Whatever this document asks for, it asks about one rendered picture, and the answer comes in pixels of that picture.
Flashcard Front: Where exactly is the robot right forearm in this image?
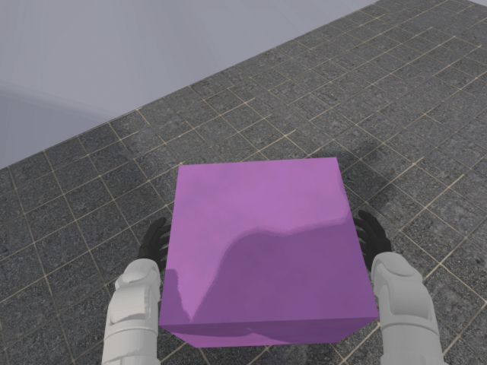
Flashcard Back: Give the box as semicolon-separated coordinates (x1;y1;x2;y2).
371;252;449;365

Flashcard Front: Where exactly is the robot left hand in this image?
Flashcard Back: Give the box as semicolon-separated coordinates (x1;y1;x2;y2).
137;217;171;272

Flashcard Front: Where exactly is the carton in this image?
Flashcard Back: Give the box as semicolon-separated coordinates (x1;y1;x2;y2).
158;157;379;348

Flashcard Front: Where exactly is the robot left forearm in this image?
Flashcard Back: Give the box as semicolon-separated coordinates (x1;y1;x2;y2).
101;259;161;365

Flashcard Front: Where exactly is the robot right hand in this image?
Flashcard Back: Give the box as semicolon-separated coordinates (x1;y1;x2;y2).
353;210;392;273

